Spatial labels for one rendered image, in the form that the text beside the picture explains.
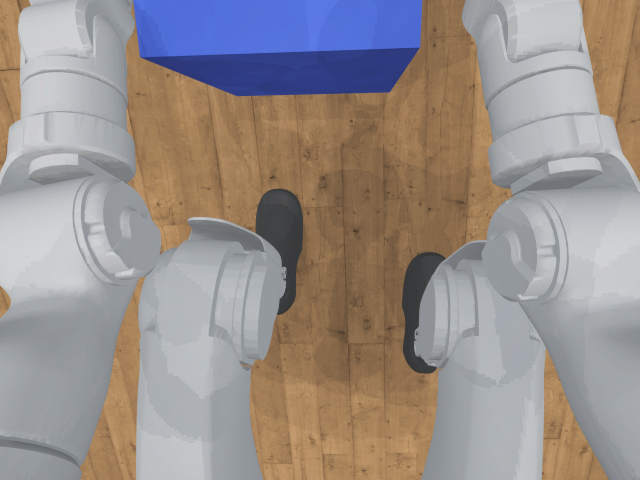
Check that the robot right forearm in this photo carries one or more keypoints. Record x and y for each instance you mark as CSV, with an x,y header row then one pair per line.
x,y
538,89

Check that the carton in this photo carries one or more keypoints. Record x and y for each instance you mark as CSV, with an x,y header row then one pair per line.
x,y
282,47

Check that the robot right upper arm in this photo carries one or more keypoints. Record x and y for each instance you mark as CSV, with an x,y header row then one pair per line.
x,y
571,259

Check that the robot left upper arm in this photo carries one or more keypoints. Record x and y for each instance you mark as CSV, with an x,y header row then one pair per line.
x,y
71,255

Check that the right robot thigh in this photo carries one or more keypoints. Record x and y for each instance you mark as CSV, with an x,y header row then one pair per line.
x,y
489,421

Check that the robot left forearm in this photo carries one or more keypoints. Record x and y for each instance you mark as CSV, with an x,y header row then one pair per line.
x,y
73,82

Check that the left robot shin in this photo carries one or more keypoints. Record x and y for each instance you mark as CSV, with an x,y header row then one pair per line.
x,y
214,229

